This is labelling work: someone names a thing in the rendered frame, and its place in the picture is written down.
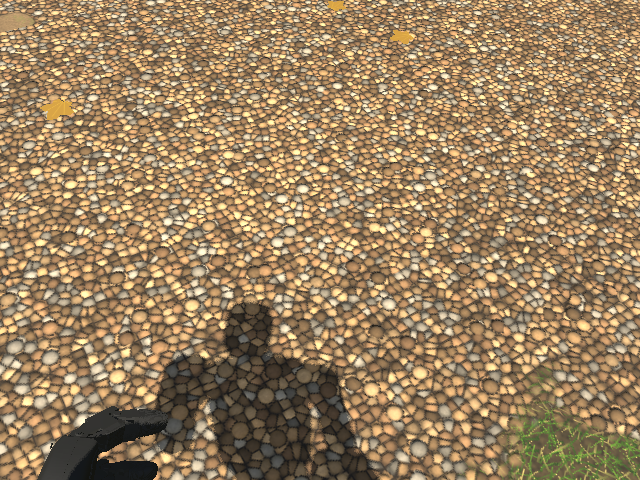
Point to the robot left hand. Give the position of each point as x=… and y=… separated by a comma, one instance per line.
x=74, y=457

